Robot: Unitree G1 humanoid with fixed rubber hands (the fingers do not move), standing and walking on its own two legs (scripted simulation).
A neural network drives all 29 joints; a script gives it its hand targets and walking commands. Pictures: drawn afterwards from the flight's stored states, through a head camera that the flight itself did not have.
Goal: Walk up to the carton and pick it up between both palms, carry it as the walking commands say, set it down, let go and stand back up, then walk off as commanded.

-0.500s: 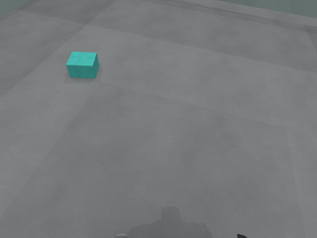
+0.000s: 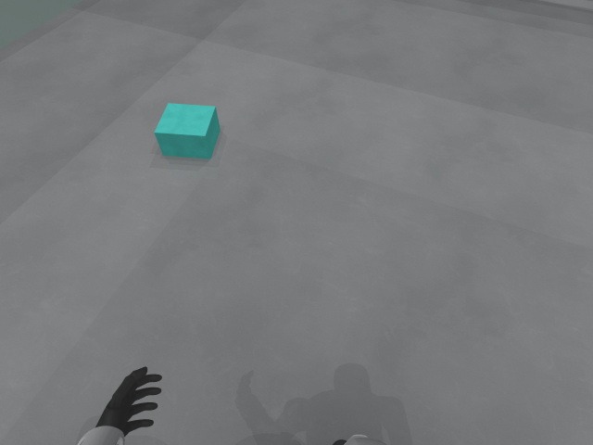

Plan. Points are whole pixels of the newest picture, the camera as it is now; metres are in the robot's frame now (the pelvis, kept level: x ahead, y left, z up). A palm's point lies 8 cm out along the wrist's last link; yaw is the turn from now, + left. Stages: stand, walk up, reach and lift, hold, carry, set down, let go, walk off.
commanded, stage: walk up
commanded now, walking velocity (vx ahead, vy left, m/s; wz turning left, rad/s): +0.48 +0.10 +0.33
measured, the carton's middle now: (189, 131) +1.48 +0.43 -0.69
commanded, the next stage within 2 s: none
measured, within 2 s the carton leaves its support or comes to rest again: neither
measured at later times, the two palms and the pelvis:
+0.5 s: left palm (76, 401) +0.22 +0.33 -0.14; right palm (374, 286) +0.39 -0.16 -0.14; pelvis +0.25 +0.07 -0.02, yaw +8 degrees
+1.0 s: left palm (101, 230) +0.49 +0.33 -0.08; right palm (363, 215) +0.55 -0.16 -0.14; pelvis +0.47 +0.06 +0.01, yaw +9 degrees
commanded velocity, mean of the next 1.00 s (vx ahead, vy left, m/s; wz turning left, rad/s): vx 0.48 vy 0.11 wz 0.13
